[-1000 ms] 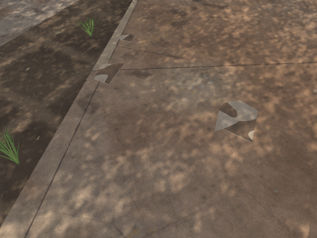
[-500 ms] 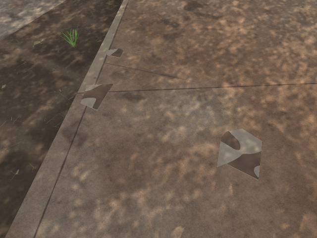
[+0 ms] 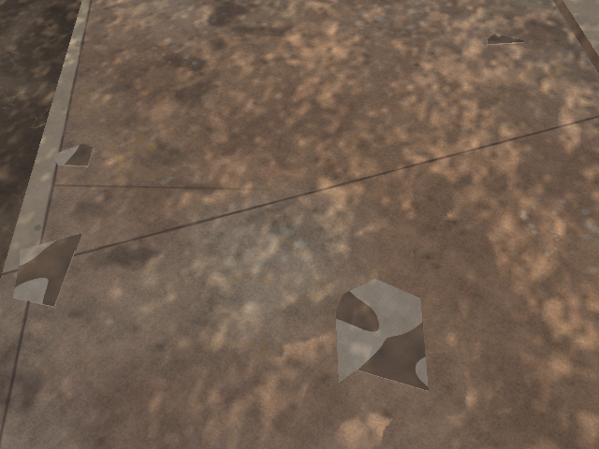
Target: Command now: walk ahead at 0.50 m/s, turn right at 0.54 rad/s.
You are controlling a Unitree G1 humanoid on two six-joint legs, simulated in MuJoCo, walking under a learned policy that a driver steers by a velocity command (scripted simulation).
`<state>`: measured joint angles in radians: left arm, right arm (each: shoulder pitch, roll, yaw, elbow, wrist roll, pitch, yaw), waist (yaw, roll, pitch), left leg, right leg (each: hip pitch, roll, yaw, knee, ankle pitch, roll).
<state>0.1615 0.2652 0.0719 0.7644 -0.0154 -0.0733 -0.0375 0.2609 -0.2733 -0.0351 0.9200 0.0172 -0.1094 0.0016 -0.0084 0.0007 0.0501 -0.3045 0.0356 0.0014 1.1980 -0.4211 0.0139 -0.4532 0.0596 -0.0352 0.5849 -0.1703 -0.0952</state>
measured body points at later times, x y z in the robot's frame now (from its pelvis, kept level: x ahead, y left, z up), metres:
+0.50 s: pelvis +0.31 +0.04 +0.00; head +0.33 +0.04 +0.45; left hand +0.38 +0.30 -0.13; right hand +0.44 -0.25 -0.09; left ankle +0.40 +0.12 -0.72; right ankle +0.13 -0.07 -0.65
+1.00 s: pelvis +0.58 -0.04 +0.00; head +0.61 -0.06 +0.45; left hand +0.84 +0.15 -0.07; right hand +0.52 -0.32 -0.14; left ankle +0.42 +0.11 -0.68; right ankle +0.66 -0.16 -0.72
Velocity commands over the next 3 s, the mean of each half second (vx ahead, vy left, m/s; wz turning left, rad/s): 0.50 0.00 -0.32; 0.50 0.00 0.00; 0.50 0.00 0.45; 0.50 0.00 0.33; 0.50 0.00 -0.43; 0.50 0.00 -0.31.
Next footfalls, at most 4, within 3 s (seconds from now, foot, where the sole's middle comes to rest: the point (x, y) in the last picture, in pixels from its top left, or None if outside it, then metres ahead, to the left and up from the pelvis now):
0.42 left None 0.44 0.11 -0.76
0.94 right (386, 335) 0.70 -0.17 -0.76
1.48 left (282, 240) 0.98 0.08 -0.76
2.00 right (318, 147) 1.33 -0.02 -0.76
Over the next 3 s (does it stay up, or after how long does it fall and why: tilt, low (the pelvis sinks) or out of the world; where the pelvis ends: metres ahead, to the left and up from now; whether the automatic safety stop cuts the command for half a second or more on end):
stays up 1.67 0.05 0.00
